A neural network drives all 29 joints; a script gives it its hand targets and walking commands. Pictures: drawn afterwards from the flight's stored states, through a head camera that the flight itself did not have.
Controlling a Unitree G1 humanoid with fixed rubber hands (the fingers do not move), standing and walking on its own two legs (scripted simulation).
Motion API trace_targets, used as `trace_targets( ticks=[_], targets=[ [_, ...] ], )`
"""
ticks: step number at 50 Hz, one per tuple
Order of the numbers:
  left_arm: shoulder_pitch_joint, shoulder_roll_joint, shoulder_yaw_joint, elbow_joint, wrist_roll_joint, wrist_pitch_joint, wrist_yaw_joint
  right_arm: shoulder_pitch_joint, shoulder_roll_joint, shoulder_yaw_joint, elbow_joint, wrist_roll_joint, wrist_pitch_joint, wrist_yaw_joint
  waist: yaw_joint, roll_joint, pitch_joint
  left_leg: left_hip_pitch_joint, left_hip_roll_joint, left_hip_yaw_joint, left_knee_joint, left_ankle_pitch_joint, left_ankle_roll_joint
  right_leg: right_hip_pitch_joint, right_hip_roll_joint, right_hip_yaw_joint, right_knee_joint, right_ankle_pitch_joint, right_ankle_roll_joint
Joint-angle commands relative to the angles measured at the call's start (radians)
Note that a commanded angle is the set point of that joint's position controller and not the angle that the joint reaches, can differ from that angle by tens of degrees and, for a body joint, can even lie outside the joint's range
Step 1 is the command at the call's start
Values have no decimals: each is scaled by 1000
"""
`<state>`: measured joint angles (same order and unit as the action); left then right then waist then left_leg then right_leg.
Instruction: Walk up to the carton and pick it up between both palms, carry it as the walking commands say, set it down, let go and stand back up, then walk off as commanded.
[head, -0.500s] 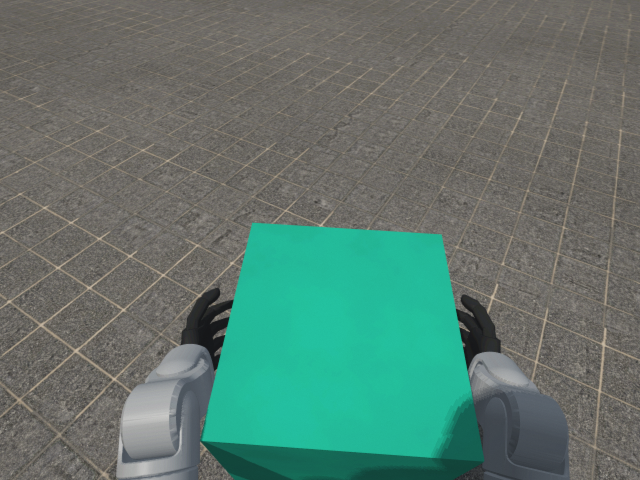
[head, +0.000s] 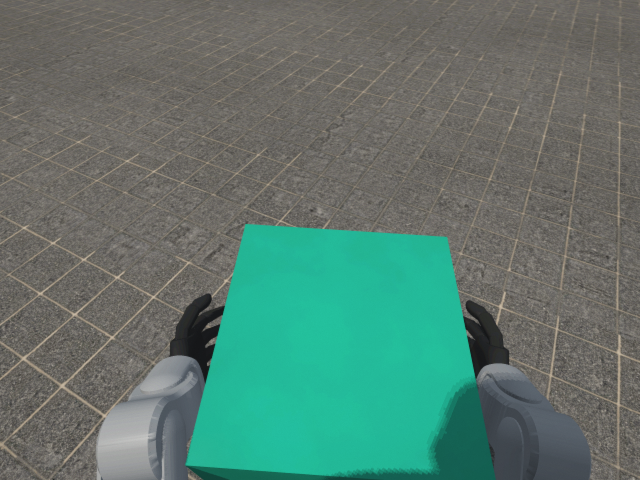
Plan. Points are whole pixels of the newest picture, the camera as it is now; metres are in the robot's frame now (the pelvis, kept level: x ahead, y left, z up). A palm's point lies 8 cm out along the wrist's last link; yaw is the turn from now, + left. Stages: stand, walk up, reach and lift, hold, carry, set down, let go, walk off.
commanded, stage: carry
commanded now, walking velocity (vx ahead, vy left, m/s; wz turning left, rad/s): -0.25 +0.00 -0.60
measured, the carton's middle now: (334, 382) +0.24 +0.01 +0.02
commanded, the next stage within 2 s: none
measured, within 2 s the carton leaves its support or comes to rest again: neither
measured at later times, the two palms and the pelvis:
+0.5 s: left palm (271, 294) +0.32 +0.09 +0.08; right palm (543, 378) +0.23 -0.22 +0.08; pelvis +0.06 +0.00 -0.01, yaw -15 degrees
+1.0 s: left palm (249, 325) +0.27 +0.11 +0.09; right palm out of the picture +0.12 -0.17 +0.10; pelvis +0.00 +0.08 +0.01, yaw -31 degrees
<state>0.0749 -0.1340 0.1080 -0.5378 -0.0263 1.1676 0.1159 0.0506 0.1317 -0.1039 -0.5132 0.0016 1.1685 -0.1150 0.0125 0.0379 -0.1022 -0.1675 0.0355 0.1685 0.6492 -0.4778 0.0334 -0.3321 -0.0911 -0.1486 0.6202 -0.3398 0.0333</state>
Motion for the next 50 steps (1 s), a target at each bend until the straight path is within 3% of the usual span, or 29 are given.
trace_targets(
  ticks=[1,2,3,4,5,7,8,9,10,11,13,14,21,23,24,25,26,27,28,30,32,39,44,45,46,47,48,49,50],
  targets=[
    [-379,-764,-721,-137,-236,-11,-131,-372,732,700,-205,240,-19,116,-2,-58,-209,-44,150,-16,258,1287,-72,261,-4,16,-74,721,-74],
    [-349,-770,-720,-146,-235,-15,-131,-371,737,706,-224,250,-22,120,20,-196,-217,-313,58,-3,396,744,-103,474,-99,155,-60,1168,-140],
    [-328,-768,-716,-149,-229,-16,-130,-356,755,715,-224,251,-23,121,17,-352,-194,-548,-45,-47,386,-136,-111,611,-222,344,-71,1498,-212],
    [-312,-759,-724,-164,-222,-21,-126,-344,770,725,-201,268,-26,125,2,-267,-211,-493,32,-128,283,-205,-88,521,-267,359,-68,1418,-198],
    [-327,-752,-733,-196,-217,-25,-125,-340,782,740,-206,276,-30,129,-1,-239,-217,-389,44,-132,147,-164,-69,421,-255,311,-64,1294,-172],
    [-367,-758,-757,-234,-230,-33,-129,-316,789,732,-211,260,-43,135,-16,-184,-223,-160,-21,-12,-177,211,-80,256,-133,166,-18,940,-86],
    [-347,-747,-767,-223,-228,-31,-129,-276,774,716,-190,247,-43,138,-28,-121,-242,0,56,-51,-274,477,-61,130,-81,111,59,633,-37],
    [-323,-727,-769,-207,-227,-25,-125,-243,740,693,-171,239,-43,135,-24,60,-247,190,258,-219,-252,1006,-2,-106,-15,58,184,175,4],
    [-334,-725,-781,-203,-240,-18,-124,-213,717,674,-151,231,-44,132,-20,312,-235,252,449,-358,-157,1537,108,-277,66,14,383,-330,14],
    [-327,-738,-782,-185,-237,-16,-125,-234,720,680,-180,234,-46,131,-22,264,-242,270,434,-306,-98,1689,140,-294,55,70,539,-381,1],
    [-347,-768,-793,-172,-243,-22,-133,-268,732,672,-190,228,-52,139,-30,164,-213,224,392,-201,-122,1324,125,-332,24,100,564,-287,-2],
    [-382,-782,-801,-198,-247,-32,-135,-307,757,685,-211,238,-63,144,-30,160,-198,228,370,-168,-123,1266,119,-348,30,86,537,-244,0],
    [-307,-754,-760,-199,-208,-41,-117,-285,731,725,-253,248,-59,147,-34,185,-205,160,346,-30,-49,1112,75,-179,77,-40,190,-79,-24],
    [-276,-741,-746,-178,-199,-30,-115,-271,712,730,-247,244,-48,142,-13,149,-210,134,324,11,47,1091,37,-74,95,-63,-36,78,-36],
    [-265,-732,-739,-170,-196,-24,-116,-255,700,728,-238,243,-43,139,-1,104,-222,38,297,38,139,1041,-13,70,70,-40,-177,260,-47],
    [-235,-714,-725,-148,-190,-20,-119,-263,684,729,-240,240,-39,137,10,-15,-219,-200,243,24,286,632,-69,259,-63,127,-170,705,-95],
    [-238,-693,-708,-142,-188,-23,-120,-286,688,753,-270,251,-32,137,2,-351,-241,-501,75,-4,517,-205,-115,435,-330,503,-117,1477,-238],
    [-235,-702,-717,-147,-213,-21,-127,-281,683,750,-247,252,-31,134,-2,-272,-258,-479,72,-123,623,-283,-112,366,-343,482,-118,1413,-292],
    [-258,-714,-714,-162,-212,-24,-132,-300,715,760,-234,261,-32,136,-6,-197,-247,-476,80,-151,631,-228,-109,311,-310,418,-144,1205,-276],
    [-303,-758,-724,-184,-216,-34,-142,-335,781,773,-230,272,-43,141,-9,-154,-211,-455,84,-147,616,-94,-103,228,-228,315,-152,994,-240],
    [-316,-789,-735,-194,-229,-47,-153,-337,813,774,-246,275,-60,139,-14,-157,-220,-403,65,-120,519,-24,-106,202,-172,251,-152,902,-203],
    [-280,-704,-722,-209,-208,-46,-148,-295,757,760,-237,255,-51,120,1,-210,-254,-260,-18,-93,213,36,-70,156,-170,357,-253,642,-179],
    [-289,-648,-718,-189,-198,-20,-134,-276,717,731,-198,237,-25,111,-5,-244,-229,-41,-39,-78,-237,138,-47,46,-110,385,-253,384,-100],
    [-292,-639,-717,-175,-191,-12,-130,-274,706,718,-178,232,-19,110,-2,-180,-203,39,34,-123,-320,168,-28,-44,-67,343,-210,245,-70],
    [-287,-637,-712,-159,-183,-4,-124,-274,676,705,-170,224,-14,111,0,-3,-167,100,216,-270,-397,188,14,-179,9,265,-72,48,-44],
    [-327,-655,-742,-192,-201,-2,-126,-268,671,690,-145,208,-22,120,-21,311,-110,-20,508,-454,-413,450,148,-335,116,84,246,-196,-5],
    [-362,-672,-749,-194,-214,-3,-126,-289,690,695,-178,225,-24,126,-7,194,-89,-88,516,-360,-343,702,187,-299,77,102,509,-269,-14],
    [-393,-707,-760,-175,-224,-5,-129,-322,698,684,-191,224,-27,131,3,84,-84,-144,441,-263,-304,744,168,-259,70,130,633,-225,-19],
    [-410,-732,-770,-157,-230,-7,-131,-341,708,674,-193,232,-31,137,5,35,-80,-145,374,-160,-290,724,127,-260,73,132,710,-152,-14]
  ],
)
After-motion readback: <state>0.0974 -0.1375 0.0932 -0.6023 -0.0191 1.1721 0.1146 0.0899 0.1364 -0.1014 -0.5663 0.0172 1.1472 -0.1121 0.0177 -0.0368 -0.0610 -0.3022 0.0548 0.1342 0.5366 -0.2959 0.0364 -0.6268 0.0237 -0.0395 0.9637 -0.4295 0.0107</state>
